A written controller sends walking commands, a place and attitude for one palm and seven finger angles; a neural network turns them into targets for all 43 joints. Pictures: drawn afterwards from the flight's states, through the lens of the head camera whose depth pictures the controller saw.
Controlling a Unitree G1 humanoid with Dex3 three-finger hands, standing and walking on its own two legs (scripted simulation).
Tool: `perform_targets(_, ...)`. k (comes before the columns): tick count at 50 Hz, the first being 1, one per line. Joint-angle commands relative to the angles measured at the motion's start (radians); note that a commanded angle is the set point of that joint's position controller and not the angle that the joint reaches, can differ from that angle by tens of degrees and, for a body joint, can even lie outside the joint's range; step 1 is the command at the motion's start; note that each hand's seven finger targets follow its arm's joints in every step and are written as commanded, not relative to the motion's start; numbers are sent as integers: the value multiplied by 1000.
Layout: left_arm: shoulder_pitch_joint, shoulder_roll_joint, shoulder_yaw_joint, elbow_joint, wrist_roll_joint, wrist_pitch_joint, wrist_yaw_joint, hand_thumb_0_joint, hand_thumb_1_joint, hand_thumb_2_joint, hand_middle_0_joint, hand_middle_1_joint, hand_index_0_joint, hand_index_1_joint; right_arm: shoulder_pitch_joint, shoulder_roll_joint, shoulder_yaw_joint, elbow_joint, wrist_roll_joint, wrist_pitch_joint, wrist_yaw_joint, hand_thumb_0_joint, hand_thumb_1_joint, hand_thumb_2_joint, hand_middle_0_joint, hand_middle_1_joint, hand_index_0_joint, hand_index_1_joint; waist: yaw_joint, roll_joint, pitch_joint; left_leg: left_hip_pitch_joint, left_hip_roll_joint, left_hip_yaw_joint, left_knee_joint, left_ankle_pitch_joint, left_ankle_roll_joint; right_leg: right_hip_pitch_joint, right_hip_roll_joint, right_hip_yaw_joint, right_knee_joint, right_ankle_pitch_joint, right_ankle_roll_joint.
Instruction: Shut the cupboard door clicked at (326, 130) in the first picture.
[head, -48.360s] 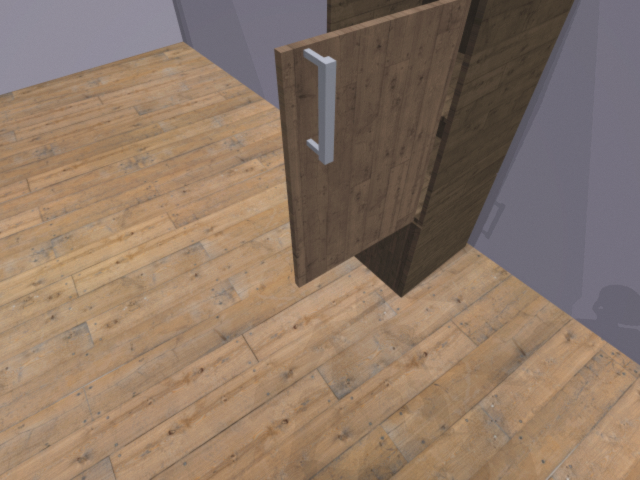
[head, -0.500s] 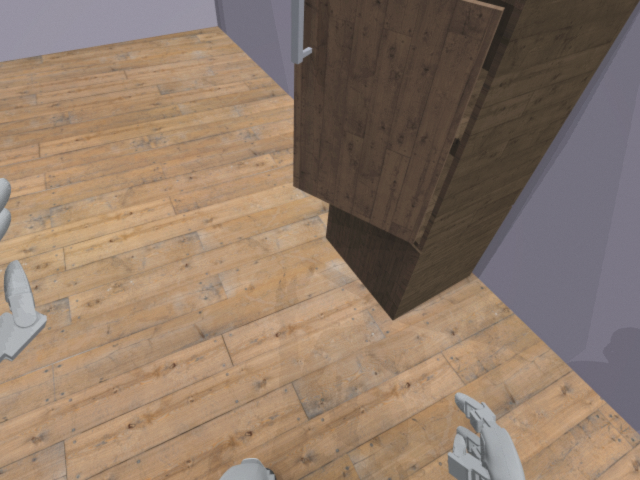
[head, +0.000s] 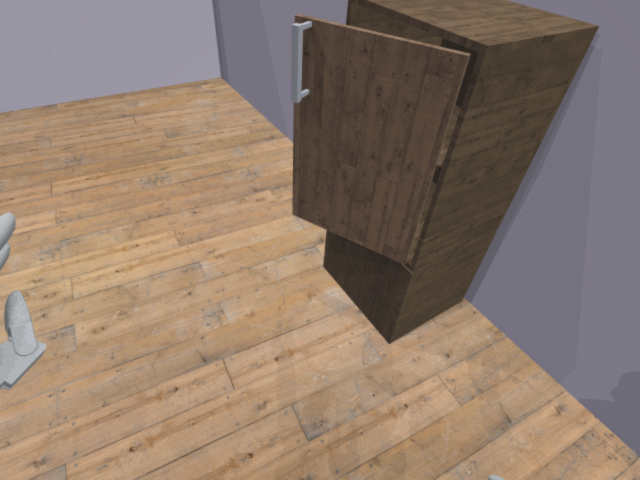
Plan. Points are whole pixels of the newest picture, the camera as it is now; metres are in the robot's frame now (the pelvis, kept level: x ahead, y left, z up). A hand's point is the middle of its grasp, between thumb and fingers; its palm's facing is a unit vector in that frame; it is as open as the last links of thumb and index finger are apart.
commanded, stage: stop stepping back and stand still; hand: left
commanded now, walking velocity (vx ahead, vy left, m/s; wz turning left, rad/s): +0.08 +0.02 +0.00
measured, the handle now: (301, 62) +0.97 +0.11 +0.16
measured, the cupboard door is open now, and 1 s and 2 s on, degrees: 26 26 26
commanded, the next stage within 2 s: let the arm hang, fingers relaxed in 0.42 s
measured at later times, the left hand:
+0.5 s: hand (19, 326) +0.20 +0.30 +0.17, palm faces +0.44 -0.77 -0.46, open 7.4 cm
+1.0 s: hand out of the picture -0.04 +0.22 -0.18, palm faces +0.03 -0.98 -0.21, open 7.1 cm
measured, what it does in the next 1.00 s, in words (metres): steps on the spot: left foot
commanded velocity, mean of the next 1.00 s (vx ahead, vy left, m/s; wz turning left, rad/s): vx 0.00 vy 0.00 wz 0.00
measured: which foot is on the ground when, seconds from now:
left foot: up 0.00-0.06, down 0.08-1.00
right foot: down 0.00-1.00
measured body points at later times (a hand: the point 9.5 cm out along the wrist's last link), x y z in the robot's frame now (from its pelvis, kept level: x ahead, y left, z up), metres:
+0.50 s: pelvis +0.01 +0.03 +0.00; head +0.00 +0.04 +0.45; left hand +0.17 +0.33 +0.19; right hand +0.18 -0.19 -0.08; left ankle +0.03 +0.14 -0.74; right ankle -0.01 -0.11 -0.74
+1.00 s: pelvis -0.03 +0.02 +0.00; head -0.02 +0.04 +0.45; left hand -0.04 +0.27 -0.16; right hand -0.03 -0.24 -0.14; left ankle +0.03 +0.14 -0.74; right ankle -0.01 -0.11 -0.74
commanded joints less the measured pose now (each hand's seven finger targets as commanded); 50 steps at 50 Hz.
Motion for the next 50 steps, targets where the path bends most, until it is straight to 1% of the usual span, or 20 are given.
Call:
perform_targets(1, -239, 157, 94, -90, -2, -50, 44, 0, 900, 900, -200, -300, -200, -300, -156, -112, -38, -154, 0, -91, -34, 0, -900, -900, 200, 300, 200, 300, -22, 34, 94, 241, -18, 66, -285, 38, 14, -215, -146, 137, -201, -327, -85)
perform_targets(2, -228, 147, 80, -91, -8, -48, 43, 0, 900, 900, -200, -300, -200, -300, -150, -120, -44, -161, 10, -101, -40, 0, -900, -900, 200, 300, 200, 300, -24, 77, 87, 272, 2, 34, -361, 28, 23, -193, -128, 125, -140, -252, -63)
perform_targets(4, -212, 140, 81, -133, -12, -49, 42, 0, 900, 900, -200, -300, -200, -300, -161, -153, -49, -182, 18, -103, -37, 0, -900, -900, 200, 300, 200, 300, -12, 225, 67, 293, 159, -205, -459, 74, 89, -193, -9, 58, 60, -63, 7)
perform_targets(5, -203, 151, 93, -150, -14, -48, 41, 0, 900, 900, -200, -300, -200, -300, -167, -152, -46, -195, 29, -102, -32, 0, -900, -900, 200, 300, 200, 300, -4, 195, 37, 276, 215, -266, -464, 203, 107, -148, 18, 1, 105, 19, 33)
perform_targets(6, -172, 163, 110, -116, -17, -47, 32, 0, 900, 900, -200, -300, -200, -300, -174, -134, -38, -174, 27, -101, -29, 0, -900, -900, 200, 300, 200, 300, -11, 178, 19, 207, 220, -252, -499, 124, 97, -81, 15, -10, 91, -40, 42)
perform_targets(8, -202, 162, 115, -146, -10, -41, 25, 0, 900, 900, -200, -300, -200, -300, -190, -125, -28, -173, 24, -104, -26, 0, -900, -900, 200, 300, 200, 300, -7, 182, 71, 81, 198, -204, -524, 51, 85, 12, 10, -17, 61, 19, 46)
perform_targets(10, -189, 155, 113, -164, -13, -47, 24, 0, 900, 900, -200, -300, -200, -300, -184, -125, -28, -180, 27, -111, -18, 0, -900, -900, 200, 300, 200, 300, -10, 126, 60, 83, 138, -127, -453, 164, 58, 59, 4, 1, -10, 151, 36)
perform_targets(12, -166, 169, 125, -206, -16, -53, 21, 0, 900, 900, -200, -300, -200, -300, -178, -123, -32, -183, 30, -116, -8, 0, -900, -900, 200, 300, 200, 300, -14, 118, -15, 134, 88, -65, -388, 291, 28, 96, -18, 32, -6, 307, 20)
perform_targets(17, -46, 188, 168, -207, -32, -52, 18, 0, 900, 900, -200, -300, -200, -300, -173, -100, -21, -196, 27, -94, 4, 0, -900, -900, 200, 300, 200, 300, -12, 162, -103, 205, 76, -28, -354, 428, 5, 116, -31, 47, -3, 439, 13)
perform_targets(25, -94, 147, 129, -135, -39, -30, 11, 0, 900, 900, -200, -300, -200, -300, -184, -101, -16, -212, 32, -66, -8, 0, -900, -900, 200, 300, 200, 300, -12, 137, -16, 165, 88, -31, -421, 276, 6, 77, -13, 37, -57, 304, 31)
perform_targets(26, -143, -16, -318, 564, 30, 123, -134, 0, 900, 900, -200, -300, -200, -300, -284, -299, -70, -38, 37, -134, 84, 0, -900, -900, 200, 300, 200, 300, -29, 152, 84, 125, 88, -39, -281, 473, 4, -66, -83, -16, 46, 370, 23)
perform_targets(27, -166, -43, -299, 598, 30, 202, -160, 0, 900, 900, -200, -300, -200, -300, -212, -254, -81, -11, 29, -83, 84, 0, -900, -900, 200, 300, 200, 300, -22, 136, 17, 198, 102, -24, -303, 506, -10, -88, -78, 37, 0, 295, 21)
perform_targets(28, -179, -46, -304, 592, 27, 227, -165, 0, 900, 900, -200, -300, -200, -300, -196, -262, -79, -30, 24, -63, 80, 0, -900, -900, 200, 300, 200, 300, -23, 163, 37, 183, 118, -43, -326, 453, -1, -104, -59, 16, 13, 173, 25)
perform_targets(30, -235, -38, -307, 691, 34, 220, -175, 0, 900, 900, -200, -300, -200, -300, -206, -254, -58, -18, 12, -27, 80, 0, -900, -900, 200, 300, 200, 300, -2, 103, 45, 87, 144, -102, -384, 309, 43, -77, -36, -4, 48, 29, 26)
perform_targets(32, -273, -5, -316, 806, 40, 211, -179, 0, 900, 900, -200, -300, -200, -300, -217, -259, -48, -1, 3, -6, 81, 0, -900, -900, 200, 300, 200, 300, 5, -53, 50, 97, 120, -111, -389, 234, 41, -55, -43, 21, -3, 22, 9)
perform_targets(35, -330, 14, -332, 984, 42, 208, -170, 0, 900, 900, -200, -300, -200, -300, -182, -232, -39, 37, -7, 25, 82, 0, -900, -900, 200, 300, 200, 300, -17, -191, 39, 180, 53, -88, -319, 172, 31, -123, -112, 113, -91, -14, -26)
perform_targets(37, -356, 9, -350, 1079, 38, 217, -162, 0, 900, 900, -200, -300, -200, -300, -151, -211, -30, 70, -11, 45, 81, 0, -900, -900, 200, 300, 200, 300, -31, -151, 41, 233, 30, -69, -303, 164, 19, -156, -125, 126, -122, -53, -38)
perform_targets(41, -326, -40, -370, 1247, 29, 223, -157, 0, 900, 900, -200, -300, -200, -300, -142, -186, -23, 148, -12, 50, 74, 0, -900, -900, 200, 300, 200, 300, -14, 161, 49, 196, 68, -107, -425, 117, 21, -74, -65, 88, -89, -40, -5)
perform_targets(45, -276, -49, -356, 1371, 27, 221, -157, 0, 900, 900, -200, -300, -200, -300, -114, -185, -34, 205, -9, 56, 63, 0, -900, -900, 200, 300, 200, 300, 2, 278, 49, 143, 79, -119, -485, 0, 20, 18, -47, 55, -100, -7, -12)
perform_targets(50, -290, -41, -354, 1467, 28, 217, -160, 0, 900, 900, -200, -300, -200, -300, -55, -194, -50, 262, -4, 62, 55, 0, -900, -900, 200, 300, 200, 300, -7, 149, 136, 134, 84, -132, -513, -90, 21, -28, -52, 62, -160, -76, -18)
